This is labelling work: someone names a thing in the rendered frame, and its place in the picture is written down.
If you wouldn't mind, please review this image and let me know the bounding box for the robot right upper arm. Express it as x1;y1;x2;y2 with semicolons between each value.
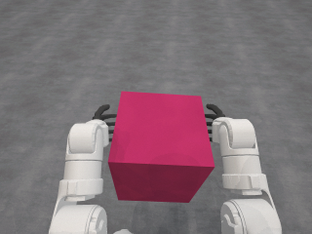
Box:
220;198;282;234

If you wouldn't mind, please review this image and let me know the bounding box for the right robot hand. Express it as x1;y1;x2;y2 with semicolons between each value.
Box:
205;103;225;142

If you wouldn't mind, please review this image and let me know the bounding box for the right robot forearm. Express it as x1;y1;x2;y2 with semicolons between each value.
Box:
212;117;282;234

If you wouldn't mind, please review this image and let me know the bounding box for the carton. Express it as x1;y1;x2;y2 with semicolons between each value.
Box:
107;91;215;203

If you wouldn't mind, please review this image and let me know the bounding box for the left robot hand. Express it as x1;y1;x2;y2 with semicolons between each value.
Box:
92;104;117;142

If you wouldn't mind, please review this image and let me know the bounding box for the robot left upper arm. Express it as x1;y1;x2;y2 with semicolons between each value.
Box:
50;205;107;234

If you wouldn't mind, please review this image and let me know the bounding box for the left robot forearm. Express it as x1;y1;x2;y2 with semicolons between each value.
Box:
49;119;109;234

